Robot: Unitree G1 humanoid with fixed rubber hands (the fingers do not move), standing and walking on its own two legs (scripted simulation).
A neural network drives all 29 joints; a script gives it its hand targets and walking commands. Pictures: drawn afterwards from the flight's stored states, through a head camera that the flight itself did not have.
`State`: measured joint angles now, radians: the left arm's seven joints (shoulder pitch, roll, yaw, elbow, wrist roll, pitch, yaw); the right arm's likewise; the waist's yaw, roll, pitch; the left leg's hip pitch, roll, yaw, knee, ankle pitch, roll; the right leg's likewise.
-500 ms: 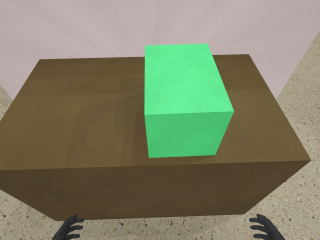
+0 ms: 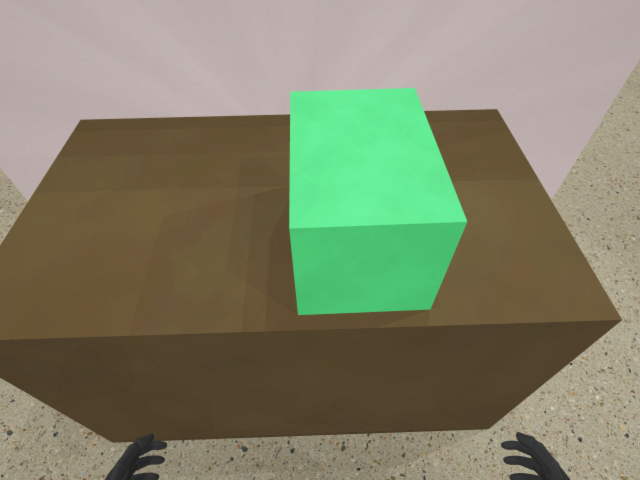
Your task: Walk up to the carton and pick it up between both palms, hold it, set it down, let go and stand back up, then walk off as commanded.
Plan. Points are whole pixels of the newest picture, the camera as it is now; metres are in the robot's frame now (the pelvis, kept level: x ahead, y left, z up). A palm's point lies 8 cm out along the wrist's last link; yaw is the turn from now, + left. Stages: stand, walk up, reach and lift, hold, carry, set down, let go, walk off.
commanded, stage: walk up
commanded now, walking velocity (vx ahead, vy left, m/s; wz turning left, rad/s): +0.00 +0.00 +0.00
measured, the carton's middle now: (358, 197) +0.55 -0.04 +0.01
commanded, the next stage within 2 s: none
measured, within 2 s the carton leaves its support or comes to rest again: neither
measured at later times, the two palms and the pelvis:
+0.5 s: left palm out of the picture +0.10 +0.19 -0.12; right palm out of the picture +0.03 -0.44 -0.09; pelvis -0.03 -0.11 -0.02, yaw -3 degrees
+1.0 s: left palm out of the picture +0.11 +0.06 -0.07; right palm out of the picture -0.12 -0.57 -0.14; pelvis -0.08 -0.23 -0.03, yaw -7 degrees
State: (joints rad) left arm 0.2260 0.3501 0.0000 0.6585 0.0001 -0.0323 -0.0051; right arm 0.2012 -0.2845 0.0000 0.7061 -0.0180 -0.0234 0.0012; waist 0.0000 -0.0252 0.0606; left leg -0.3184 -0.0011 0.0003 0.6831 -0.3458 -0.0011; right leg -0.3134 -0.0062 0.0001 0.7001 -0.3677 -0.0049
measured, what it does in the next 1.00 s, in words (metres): steps to the right: right foot, then left foot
